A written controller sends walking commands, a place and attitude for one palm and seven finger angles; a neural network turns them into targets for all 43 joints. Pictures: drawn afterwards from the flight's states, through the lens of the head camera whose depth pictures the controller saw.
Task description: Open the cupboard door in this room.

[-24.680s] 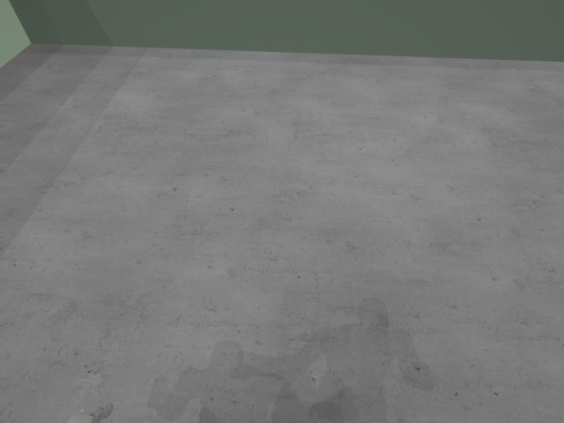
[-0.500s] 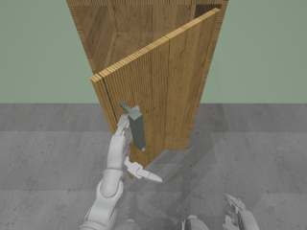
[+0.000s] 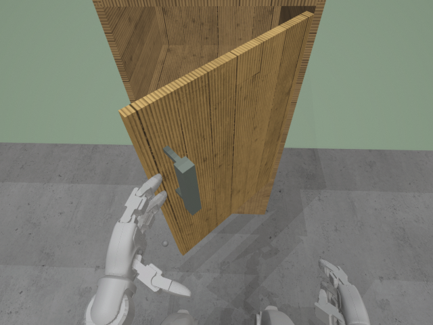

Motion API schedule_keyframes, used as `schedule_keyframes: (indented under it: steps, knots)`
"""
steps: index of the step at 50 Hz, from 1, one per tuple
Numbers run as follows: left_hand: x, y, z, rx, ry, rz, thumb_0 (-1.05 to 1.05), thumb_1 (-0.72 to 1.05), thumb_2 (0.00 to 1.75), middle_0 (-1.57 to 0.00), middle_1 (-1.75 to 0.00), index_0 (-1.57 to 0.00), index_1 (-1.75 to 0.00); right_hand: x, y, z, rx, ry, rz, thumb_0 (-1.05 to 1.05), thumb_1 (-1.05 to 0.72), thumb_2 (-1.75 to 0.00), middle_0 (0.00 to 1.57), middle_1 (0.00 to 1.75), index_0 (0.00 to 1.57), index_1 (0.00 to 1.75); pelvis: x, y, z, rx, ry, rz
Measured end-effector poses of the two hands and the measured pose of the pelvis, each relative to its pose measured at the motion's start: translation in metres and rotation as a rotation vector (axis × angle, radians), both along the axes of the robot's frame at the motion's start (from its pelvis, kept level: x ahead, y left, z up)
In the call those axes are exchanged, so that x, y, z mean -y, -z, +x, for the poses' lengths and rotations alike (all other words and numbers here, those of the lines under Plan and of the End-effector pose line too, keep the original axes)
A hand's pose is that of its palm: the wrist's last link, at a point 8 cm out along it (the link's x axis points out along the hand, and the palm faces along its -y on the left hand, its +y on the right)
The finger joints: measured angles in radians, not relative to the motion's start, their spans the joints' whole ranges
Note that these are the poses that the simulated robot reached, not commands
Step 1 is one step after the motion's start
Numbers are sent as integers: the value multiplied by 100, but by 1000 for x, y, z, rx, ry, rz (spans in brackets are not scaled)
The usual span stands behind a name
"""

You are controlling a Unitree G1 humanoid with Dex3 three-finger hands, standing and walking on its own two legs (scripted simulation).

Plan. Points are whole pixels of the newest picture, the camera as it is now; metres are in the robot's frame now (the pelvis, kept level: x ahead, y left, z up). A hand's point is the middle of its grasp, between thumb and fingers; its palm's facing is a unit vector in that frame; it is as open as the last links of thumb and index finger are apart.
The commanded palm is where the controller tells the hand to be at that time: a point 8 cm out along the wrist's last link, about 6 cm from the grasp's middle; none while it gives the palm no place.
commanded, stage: slide the hand sideways off the handle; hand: left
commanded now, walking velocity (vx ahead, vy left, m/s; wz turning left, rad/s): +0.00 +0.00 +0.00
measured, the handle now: (182, 181) +0.36 +0.09 +0.06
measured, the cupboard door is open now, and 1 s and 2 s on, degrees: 44 44 44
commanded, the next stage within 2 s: draw the hand back to the body in 0.32 s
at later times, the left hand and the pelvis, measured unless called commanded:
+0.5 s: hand (135, 258) +0.22 +0.14 +0.06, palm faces -0.04 -1.00 -0.03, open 16.3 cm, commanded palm +0.19 +0.20 +0.07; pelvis +0.00 +0.00 -0.01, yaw +0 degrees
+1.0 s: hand (74, 248) +0.21 +0.20 +0.13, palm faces +0.09 -0.97 -0.21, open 15.9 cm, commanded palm +0.17 +0.26 +0.15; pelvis +0.01 +0.02 +0.03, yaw +0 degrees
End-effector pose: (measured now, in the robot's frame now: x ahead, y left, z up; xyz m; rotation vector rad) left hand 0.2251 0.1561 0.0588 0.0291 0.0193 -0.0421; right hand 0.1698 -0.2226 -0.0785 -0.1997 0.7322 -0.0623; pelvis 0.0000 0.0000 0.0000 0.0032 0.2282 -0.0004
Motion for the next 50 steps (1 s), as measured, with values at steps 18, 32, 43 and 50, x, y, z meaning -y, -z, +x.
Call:
schedule_keyframes:
  steps: [18,32,43,50]
  knots:
    - [-41,1,-29,-18,-30,13,-1,-50,30,-15,-30,-16,-31,12,4,-4,24,15,-36,2,-91,-90,20,30,21,30,2,8,-1,-13,-12,-12]
    - [-54,-32,-32,23,-26,27,-2,-49,30,-15,-30,-15,-30,-11,-12,-5,70,30,1,2,-91,-90,20,30,21,30,-10,-2,-1,28,-6,-21]
    - [-80,-58,-43,23,-50,42,-1,-49,30,-15,-30,-15,-30,-21,-34,3,123,2,-6,2,-90,-90,20,30,21,30,-17,-16,5,78,-12,-31]
    - [-99,-79,-42,-3,-135,179,-1,-41,34,-15,-30,-15,-30,-22,-46,11,136,9,-27,2,-90,-90,20,30,21,30,-19,-27,11,116,-6,-29]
